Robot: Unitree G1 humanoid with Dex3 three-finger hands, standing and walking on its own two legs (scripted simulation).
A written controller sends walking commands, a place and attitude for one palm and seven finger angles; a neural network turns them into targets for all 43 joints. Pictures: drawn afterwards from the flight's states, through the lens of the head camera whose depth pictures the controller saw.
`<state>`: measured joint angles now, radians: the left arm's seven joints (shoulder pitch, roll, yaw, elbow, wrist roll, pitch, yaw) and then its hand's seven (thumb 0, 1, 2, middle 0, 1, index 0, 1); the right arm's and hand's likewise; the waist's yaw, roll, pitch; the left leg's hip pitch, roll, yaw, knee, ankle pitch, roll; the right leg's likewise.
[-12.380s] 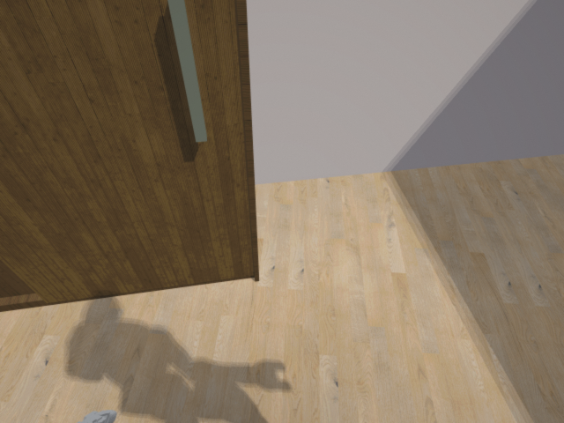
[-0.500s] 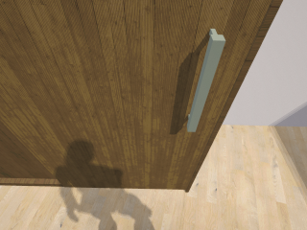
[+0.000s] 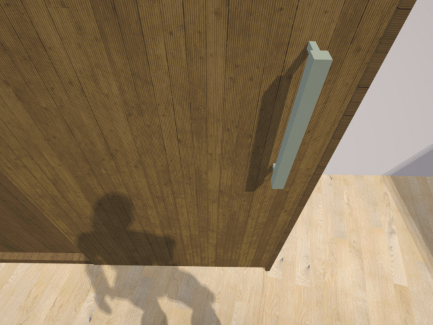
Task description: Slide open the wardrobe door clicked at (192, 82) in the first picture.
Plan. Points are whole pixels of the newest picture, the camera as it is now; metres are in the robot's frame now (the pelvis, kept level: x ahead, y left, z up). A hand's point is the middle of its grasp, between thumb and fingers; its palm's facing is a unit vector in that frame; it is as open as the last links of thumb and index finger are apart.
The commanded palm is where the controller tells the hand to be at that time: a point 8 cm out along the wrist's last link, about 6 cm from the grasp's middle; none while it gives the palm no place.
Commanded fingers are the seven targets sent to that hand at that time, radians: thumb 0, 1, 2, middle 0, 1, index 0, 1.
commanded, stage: look again from close up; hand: right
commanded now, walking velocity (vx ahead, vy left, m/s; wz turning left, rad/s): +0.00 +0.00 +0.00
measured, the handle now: (291, 128) +0.44 -0.11 +0.14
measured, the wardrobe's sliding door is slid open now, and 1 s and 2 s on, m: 0.00 0.00 0.00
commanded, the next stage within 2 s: raise the hand with hooked fingers in 0.52 s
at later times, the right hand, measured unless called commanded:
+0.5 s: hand out of the picture -0.01 -0.15 -0.17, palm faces +0.03 +0.98 -0.19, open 7.4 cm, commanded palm none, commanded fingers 0.00 -0.90 -0.90 0.20 0.30 0.20 0.30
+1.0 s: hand (312, 319) +0.15 -0.14 +0.00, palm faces -0.11 +0.99 -0.03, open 8.3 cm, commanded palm +0.12 -0.22 -0.01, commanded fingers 0.00 -0.43 -0.70 0.23 0.60 0.23 0.60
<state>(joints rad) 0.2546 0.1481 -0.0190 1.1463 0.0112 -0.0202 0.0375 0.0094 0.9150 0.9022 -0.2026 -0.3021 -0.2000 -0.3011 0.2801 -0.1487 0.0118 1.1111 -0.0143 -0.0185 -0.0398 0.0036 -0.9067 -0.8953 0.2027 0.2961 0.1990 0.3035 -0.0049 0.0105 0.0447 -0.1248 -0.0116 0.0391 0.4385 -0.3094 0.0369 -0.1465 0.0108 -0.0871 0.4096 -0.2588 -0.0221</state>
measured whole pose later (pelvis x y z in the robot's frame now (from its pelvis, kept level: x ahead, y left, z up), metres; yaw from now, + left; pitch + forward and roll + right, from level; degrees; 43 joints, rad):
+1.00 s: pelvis -0.05 +0.02 -0.07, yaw +0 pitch +9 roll -2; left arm 0.17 0.29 0.06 0.52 -0.04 -0.26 0.00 0.01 0.91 0.90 -0.20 -0.30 -0.20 -0.30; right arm 0.41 -0.21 -0.12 -0.01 0.26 -0.37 0.35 0.01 -0.66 -0.79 0.22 0.46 0.22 0.46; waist -0.01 0.04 -0.14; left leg -0.68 -0.01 0.04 1.04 -0.52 0.08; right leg -0.68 0.00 -0.05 0.98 -0.45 0.01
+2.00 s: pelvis -0.04 -0.01 -0.01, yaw -2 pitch -1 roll +1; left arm 0.17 0.25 -0.08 0.65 -0.07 -0.28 0.12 0.02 0.90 0.90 -0.21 -0.30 -0.20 -0.30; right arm 0.03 -0.43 -0.38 0.00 0.35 0.11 0.40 -0.01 0.46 -0.32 0.30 1.17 0.30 1.17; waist -0.08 -0.03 -0.02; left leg -0.21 -0.02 0.08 0.54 -0.31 0.03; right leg -0.27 0.01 -0.01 0.58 -0.29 -0.03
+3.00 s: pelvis -0.05 -0.01 +0.00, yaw -2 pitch -3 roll +1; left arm 0.18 0.26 -0.08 0.67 -0.09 -0.20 0.13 0.02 0.90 0.90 -0.21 -0.30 -0.20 -0.30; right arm -0.17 -0.45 -0.37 0.10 0.33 0.25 0.39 -0.01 0.51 -0.30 0.30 1.20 0.30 1.20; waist -0.07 -0.04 -0.01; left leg -0.15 -0.02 0.07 0.47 -0.26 0.03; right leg -0.22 0.01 -0.01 0.51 -0.24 -0.03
